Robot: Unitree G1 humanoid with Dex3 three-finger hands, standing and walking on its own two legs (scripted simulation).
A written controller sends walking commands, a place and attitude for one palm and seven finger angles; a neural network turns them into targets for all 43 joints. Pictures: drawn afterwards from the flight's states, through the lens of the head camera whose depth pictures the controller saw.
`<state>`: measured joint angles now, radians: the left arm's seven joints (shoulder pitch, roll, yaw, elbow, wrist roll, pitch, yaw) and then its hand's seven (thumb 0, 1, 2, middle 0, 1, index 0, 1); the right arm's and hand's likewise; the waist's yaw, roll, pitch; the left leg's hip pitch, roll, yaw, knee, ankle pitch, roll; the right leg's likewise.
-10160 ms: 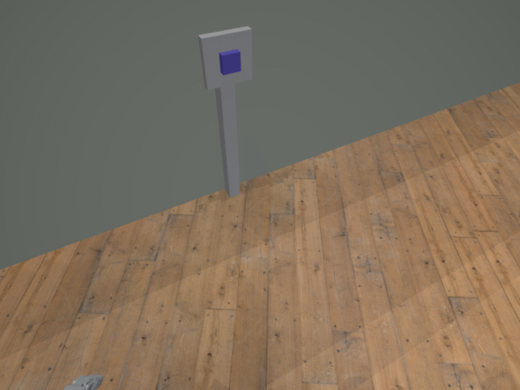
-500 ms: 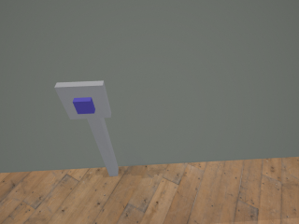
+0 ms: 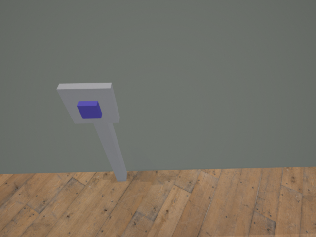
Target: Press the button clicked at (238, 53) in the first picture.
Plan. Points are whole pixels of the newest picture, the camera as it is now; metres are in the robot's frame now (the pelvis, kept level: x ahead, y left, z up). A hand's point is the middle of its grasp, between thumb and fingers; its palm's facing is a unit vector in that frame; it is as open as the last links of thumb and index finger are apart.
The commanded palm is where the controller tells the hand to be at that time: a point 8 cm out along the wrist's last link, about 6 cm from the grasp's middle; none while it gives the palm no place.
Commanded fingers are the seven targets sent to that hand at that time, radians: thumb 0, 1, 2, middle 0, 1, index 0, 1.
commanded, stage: shuffle to correct the standing spot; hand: left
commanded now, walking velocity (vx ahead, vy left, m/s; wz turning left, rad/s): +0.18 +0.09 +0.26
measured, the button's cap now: (90, 109) +0.53 +0.28 -0.03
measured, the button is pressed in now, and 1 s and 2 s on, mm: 0 0 0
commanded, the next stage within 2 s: come to a stop and stand still in 0.10 s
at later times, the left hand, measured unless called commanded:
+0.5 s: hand out of the picture +0.13 +0.19 -0.17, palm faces +0.10 -0.97 -0.24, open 7.4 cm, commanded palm none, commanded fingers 0.00 0.90 0.90 -0.20 -0.30 -0.20 -0.30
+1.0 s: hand out of the picture +0.04 +0.20 -0.17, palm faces +0.15 -0.97 -0.19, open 7.4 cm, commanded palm none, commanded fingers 0.00 0.90 0.90 -0.20 -0.30 -0.20 -0.30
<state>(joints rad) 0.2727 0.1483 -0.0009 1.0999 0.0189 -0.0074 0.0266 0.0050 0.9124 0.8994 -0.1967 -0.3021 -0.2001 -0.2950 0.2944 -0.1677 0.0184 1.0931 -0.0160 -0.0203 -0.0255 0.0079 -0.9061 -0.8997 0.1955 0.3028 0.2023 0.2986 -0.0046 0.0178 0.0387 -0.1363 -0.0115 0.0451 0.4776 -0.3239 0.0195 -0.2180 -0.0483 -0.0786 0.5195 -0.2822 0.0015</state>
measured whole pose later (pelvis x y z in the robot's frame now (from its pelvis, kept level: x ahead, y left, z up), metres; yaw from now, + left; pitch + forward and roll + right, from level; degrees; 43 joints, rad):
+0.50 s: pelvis +0.07 +0.00 -0.01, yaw +5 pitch -1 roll +2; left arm 0.16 0.16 0.02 0.98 0.02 -0.01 0.03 0.00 0.90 0.90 -0.20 -0.30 -0.20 -0.29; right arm 0.34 -0.13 0.00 1.06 -0.01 -0.01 -0.04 0.01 -0.90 -0.90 0.20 0.30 0.21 0.30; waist -0.01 0.01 0.11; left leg -0.08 -0.05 0.03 0.50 -0.39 0.03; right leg -0.35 -0.04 -0.07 0.59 -0.13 -0.03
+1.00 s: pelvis +0.05 +0.01 +0.00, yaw +6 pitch -1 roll +1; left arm 0.29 0.19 0.03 1.03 0.02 0.03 0.01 0.00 0.91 0.90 -0.20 -0.30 -0.20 -0.29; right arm 0.30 -0.14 0.00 1.04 -0.03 0.01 -0.03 0.01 -0.92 -0.90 0.20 0.30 0.20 0.30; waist 0.02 -0.05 0.01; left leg -0.19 -0.02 0.03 0.45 -0.24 0.02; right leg -0.29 -0.02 -0.02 0.58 -0.32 -0.02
